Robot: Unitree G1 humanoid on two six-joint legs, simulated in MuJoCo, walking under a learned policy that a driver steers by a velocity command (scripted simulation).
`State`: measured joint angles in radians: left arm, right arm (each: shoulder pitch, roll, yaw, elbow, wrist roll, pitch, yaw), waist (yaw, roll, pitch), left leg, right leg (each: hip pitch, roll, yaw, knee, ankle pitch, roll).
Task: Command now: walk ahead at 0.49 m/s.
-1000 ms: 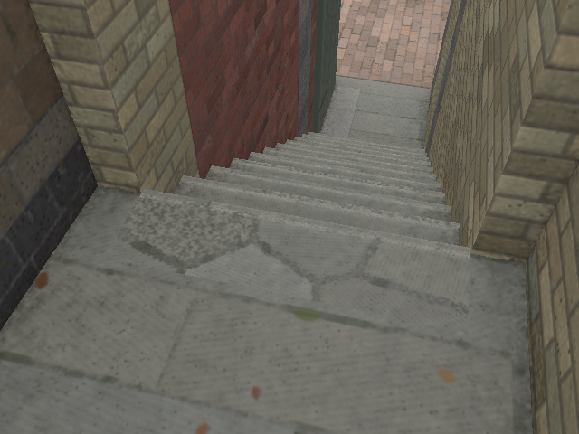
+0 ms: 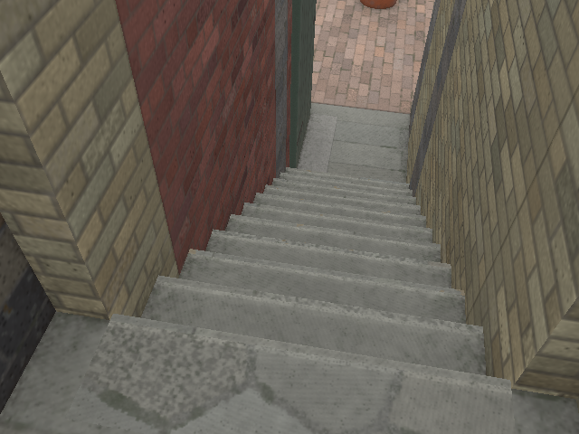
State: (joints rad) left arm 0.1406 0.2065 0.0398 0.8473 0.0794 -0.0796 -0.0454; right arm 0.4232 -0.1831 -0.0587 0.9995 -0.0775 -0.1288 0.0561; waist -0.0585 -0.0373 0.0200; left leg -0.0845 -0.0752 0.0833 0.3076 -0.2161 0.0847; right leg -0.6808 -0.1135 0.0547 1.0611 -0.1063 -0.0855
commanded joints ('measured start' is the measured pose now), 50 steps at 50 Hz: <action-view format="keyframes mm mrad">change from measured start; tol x32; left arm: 1 5 15 -18 -76 8 19 -35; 12 -173 89 4 -162 -29 59 3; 16 495 143 24 48 -51 30 12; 50 56 -15 -18 -54 -30 7 -16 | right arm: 1 -49 -60 1 -28 -11 -28 17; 15 241 -58 26 38 -25 18 28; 35 -379 -123 36 -161 7 54 -23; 39 114 -261 -10 -67 -15 0 -38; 50 5 -142 11 -24 -36 -27 -70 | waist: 1 38 74 88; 11 16 106 55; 15 156 -137 -460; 26 28 -82 92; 37 16 -79 -2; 39 -68 392 -266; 50 42 108 -29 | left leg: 1 -172 252 -148 -172 282 193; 13 223 273 -76 92 994 62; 16 -467 -18 -112 908 -309 -49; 17 -570 56 -220 1043 -284 1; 36 -169 82 13 202 35 -48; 39 479 516 -710 -56 -5 306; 41 227 483 -583 -114 -251 192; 50 -86 316 30 -145 523 139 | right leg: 1 39 -16 -12 -226 186 26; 11 82 108 -61 -627 128 -19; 14 670 93 -44 -483 368 -128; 16 1214 -255 592 -709 242 -372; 26 229 -64 62 -958 -38 -171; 35 551 -119 130 -833 -128 -145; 41 -150 96 97 73 -331 7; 50 136 24 -67 -191 21 108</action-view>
